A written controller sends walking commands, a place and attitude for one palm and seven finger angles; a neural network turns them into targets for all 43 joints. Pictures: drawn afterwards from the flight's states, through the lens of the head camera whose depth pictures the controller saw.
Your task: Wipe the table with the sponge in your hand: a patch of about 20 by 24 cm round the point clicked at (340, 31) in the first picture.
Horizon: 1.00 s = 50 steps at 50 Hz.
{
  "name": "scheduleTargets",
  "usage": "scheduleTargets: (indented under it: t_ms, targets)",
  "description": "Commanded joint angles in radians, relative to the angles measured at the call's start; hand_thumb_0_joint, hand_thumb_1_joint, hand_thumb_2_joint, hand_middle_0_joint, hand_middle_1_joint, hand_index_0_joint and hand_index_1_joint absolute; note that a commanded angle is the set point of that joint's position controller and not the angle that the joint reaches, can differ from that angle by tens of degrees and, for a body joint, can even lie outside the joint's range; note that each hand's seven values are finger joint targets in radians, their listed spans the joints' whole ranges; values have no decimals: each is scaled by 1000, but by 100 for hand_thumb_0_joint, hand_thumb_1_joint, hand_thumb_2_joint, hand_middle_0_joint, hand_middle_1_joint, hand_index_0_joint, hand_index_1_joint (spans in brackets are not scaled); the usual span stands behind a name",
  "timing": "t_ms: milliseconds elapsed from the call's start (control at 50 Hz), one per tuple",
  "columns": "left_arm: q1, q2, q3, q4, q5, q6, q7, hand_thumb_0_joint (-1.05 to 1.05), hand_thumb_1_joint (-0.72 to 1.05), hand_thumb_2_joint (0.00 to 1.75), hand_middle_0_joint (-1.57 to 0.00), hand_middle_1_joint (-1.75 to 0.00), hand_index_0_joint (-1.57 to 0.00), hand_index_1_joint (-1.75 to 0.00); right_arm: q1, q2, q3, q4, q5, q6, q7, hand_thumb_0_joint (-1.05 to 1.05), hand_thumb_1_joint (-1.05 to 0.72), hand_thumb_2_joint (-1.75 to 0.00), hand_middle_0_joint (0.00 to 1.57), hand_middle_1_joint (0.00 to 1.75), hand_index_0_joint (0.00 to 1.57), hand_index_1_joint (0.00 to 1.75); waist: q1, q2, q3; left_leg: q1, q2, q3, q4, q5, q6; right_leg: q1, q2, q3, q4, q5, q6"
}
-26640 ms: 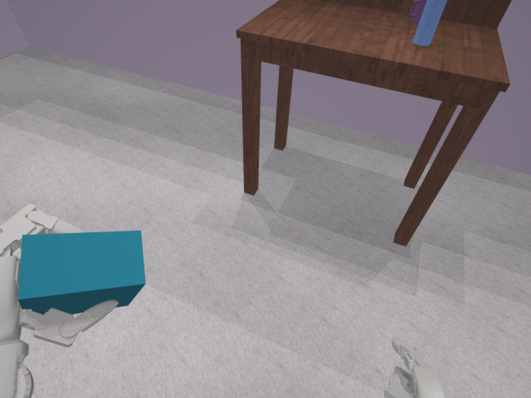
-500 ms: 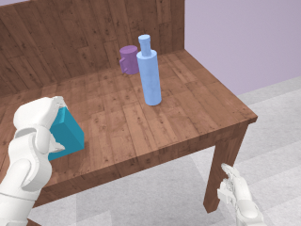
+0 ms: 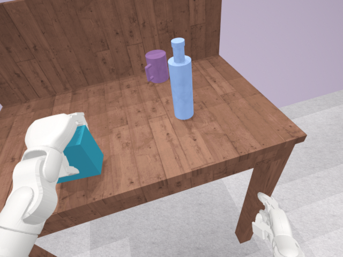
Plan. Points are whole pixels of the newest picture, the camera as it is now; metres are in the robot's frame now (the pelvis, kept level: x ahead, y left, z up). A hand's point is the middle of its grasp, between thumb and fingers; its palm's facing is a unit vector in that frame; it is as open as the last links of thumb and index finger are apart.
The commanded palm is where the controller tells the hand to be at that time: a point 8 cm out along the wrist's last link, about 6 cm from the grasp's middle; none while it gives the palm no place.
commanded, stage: move the sponge above the wiping area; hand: left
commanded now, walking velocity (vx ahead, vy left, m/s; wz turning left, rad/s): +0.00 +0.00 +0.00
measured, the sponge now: (72, 159) +0.26 +0.29 +0.11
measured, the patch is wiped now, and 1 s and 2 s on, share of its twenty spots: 0.00 0.00 0.00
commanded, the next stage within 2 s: none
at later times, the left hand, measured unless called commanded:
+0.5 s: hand (67, 147) +0.26 +0.28 +0.17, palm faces +0.15 -0.09 -0.98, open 10.3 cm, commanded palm +0.22 +0.28 +0.26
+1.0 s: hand (56, 148) +0.24 +0.29 +0.18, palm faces +0.12 +0.01 -0.99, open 10.3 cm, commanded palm +0.20 +0.28 +0.26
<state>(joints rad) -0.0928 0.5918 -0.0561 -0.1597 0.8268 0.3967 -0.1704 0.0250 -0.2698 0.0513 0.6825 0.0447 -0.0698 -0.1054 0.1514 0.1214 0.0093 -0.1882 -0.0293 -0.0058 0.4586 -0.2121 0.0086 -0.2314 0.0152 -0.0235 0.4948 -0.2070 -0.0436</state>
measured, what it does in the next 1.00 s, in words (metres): stands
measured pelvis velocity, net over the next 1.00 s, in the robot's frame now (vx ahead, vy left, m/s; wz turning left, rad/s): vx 0.00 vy -0.02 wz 0.00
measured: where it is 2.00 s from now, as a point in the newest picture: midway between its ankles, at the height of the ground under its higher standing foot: outside the picture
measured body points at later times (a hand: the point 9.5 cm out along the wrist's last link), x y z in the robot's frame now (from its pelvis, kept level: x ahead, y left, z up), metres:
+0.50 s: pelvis +0.00 +0.01 +0.00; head -0.02 -0.04 +0.45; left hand +0.24 +0.28 +0.22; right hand +0.28 -0.16 -0.06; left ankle +0.03 +0.12 -0.74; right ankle +0.04 -0.09 -0.74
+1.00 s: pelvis +0.00 -0.02 +0.00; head -0.02 -0.08 +0.45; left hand +0.23 +0.28 +0.23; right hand +0.27 -0.21 -0.07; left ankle +0.03 +0.12 -0.74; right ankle +0.04 -0.09 -0.74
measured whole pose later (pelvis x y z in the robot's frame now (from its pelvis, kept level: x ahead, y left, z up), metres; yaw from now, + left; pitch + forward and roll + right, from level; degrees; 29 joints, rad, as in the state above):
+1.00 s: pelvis +0.00 -0.02 +0.00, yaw +0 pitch -5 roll +1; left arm -0.07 0.65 -0.06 -0.22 0.84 0.50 -0.15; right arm 0.00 -0.29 0.06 0.69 0.05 -0.04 -0.10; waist 0.18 0.12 0.01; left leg -0.16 0.00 -0.02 0.45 -0.21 -0.02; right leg -0.20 0.04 -0.04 0.49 -0.21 -0.07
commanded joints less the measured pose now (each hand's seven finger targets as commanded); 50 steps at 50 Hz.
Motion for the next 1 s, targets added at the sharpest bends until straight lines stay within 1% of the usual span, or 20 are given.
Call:
scheduleTargets:
  t_ms: [0,40,60,140,220,320,360,440,460,500,540,600,640,660,740,760,840,880,940,980]
  targets:
    - [-441,319,244,-243,65,-14,133,0,10,130,-120,-160,-120,-160,-236,-63,-20,-168,-12,-64,2,0,-90,-90,20,30,20,30,23,-12,-268,72,15,-71,-90,132,2,92,-41,81,-109,19,-33]
    - [-452,338,275,-208,56,33,159,0,10,130,-120,-160,-120,-160,-280,-65,-23,-158,-4,-63,5,0,-90,-90,20,30,20,30,38,-7,-247,66,15,-71,-98,100,-3,92,-32,118,-115,-4,-46]
    - [-482,278,223,-199,50,46,165,0,10,130,-120,-160,-120,-160,-262,-63,-20,-156,-5,-58,8,0,-90,-90,20,30,20,30,25,-7,-257,60,17,-59,-103,110,-6,101,-42,81,-108,14,-35]
    - [-332,243,215,-182,25,117,129,0,10,130,-120,-160,-120,-160,-308,-68,-14,-172,11,-28,17,0,-90,-90,20,30,20,30,32,-54,-230,49,16,-56,-108,126,-6,118,-28,92,-120,47,-37]
    - [-232,106,93,-259,0,149,74,0,10,130,-120,-160,-120,-160,-292,-61,-10,-204,20,-7,26,0,-90,-90,20,30,20,30,11,-67,-207,42,23,-52,-115,125,-2,110,-31,30,-110,85,-15]
    - [-295,173,108,-335,39,151,67,0,10,130,-120,-160,-120,-160,-287,-68,-4,-218,15,-5,12,0,-90,-90,20,30,20,30,5,-70,-220,36,21,-64,-126,59,7,107,-24,39,-104,25,-17]
    - [-428,237,130,-420,80,140,89,0,10,130,-120,-160,-120,-160,-304,-63,1,-226,6,-21,4,0,-90,-90,20,30,20,30,14,5,-300,48,11,-71,-123,79,9,151,-20,61,-76,25,-31]
    - [-458,356,226,-382,129,134,129,0,10,130,-120,-160,-120,-160,-311,-74,-8,-191,-5,-28,3,0,-90,-90,20,30,20,30,35,66,-296,60,12,-91,-130,99,12,174,8,127,-80,29,-59]
    - [-510,279,154,-381,124,131,135,0,10,130,-120,-160,-120,-160,-301,-56,2,-195,-5,-33,6,0,-90,-90,20,30,20,30,26,58,-305,60,2,-79,-132,126,5,171,-7,91,-77,35,-51]
    - [-469,258,155,-254,98,143,138,0,10,130,-120,-160,-120,-160,-285,-61,-2,-161,-2,-27,14,0,-90,-90,20,30,20,30,21,-7,-230,61,7,-73,-133,119,-3,122,-12,80,-120,15,-46]
    - [-432,253,172,-230,70,167,123,0,10,130,-120,-160,-120,-160,-321,-62,-5,-168,13,-28,13,0,-90,-90,20,30,20,30,28,-24,-213,66,8,-73,-129,96,1,114,-5,109,-130,5,-52]
    - [-313,166,122,-234,26,182,87,0,10,130,-120,-160,-120,-160,-297,-59,-5,-179,17,-17,23,0,-90,-90,20,30,20,30,21,-72,-224,54,13,-50,-114,146,1,133,-26,55,-127,70,-24]
    - [-223,194,162,-188,26,202,61,0,10,130,-120,-160,-120,-160,-310,-69,-6,-191,24,-9,21,0,-90,-90,20,30,20,30,17,-121,-192,32,13,-52,-100,125,4,113,-16,98,-133,48,-30]
    - [-213,134,112,-226,17,200,47,0,10,130,-120,-160,-120,-160,-299,-63,-2,-207,27,-3,26,0,-90,-90,20,30,20,30,12,-124,-212,25,15,-39,-92,137,5,126,-30,62,-122,71,-18]
    - [-160,252,202,-293,33,194,35,0,10,130,-120,-160,-120,-160,-312,-77,-4,-224,24,7,23,0,-90,-90,20,30,20,30,13,-100,-217,24,7,-43,-64,139,12,115,-19,115,-117,62,-23]
    - [-204,229,173,-334,35,184,36,0,10,130,-120,-160,-120,-160,-298,-72,-4,-235,20,5,20,0,-90,-90,20,30,20,30,11,-100,-260,25,3,-34,-53,152,17,138,-36,93,-104,66,-16]
    - [-342,422,281,-378,94,141,69,0,10,130,-120,-160,-120,-160,-301,-80,-9,-214,2,-21,4,0,-90,-90,20,30,20,30,21,-8,-280,64,-11,-50,-38,151,20,113,-26,168,-119,4,-37]
    - [-386,402,253,-310,120,117,89,0,10,130,-120,-160,-120,-160,-254,-72,-15,-191,-9,-36,-1,0,-90,-90,20,30,20,30,17,-14,-274,73,-20,-42,-28,191,20,106,-35,156,-121,18,-39]
    - [-393,414,281,-234,78,86,89,0,10,130,-120,-160,-120,-160,-276,-77,-19,-176,0,-49,-8,0,-90,-90,20,30,20,30,16,-34,-221,71,-12,-51,-25,136,15,77,-39,212,-166,-42,-46]
    - [-390,362,248,-175,38,68,81,0,10,130,-120,-160,-120,-160,-248,-73,-22,-160,2,-50,-12,0,-90,-90,20,30,20,30,2,-69,-215,60,-6,-37,-22,127,13,82,-57,175,-168,-38,-23]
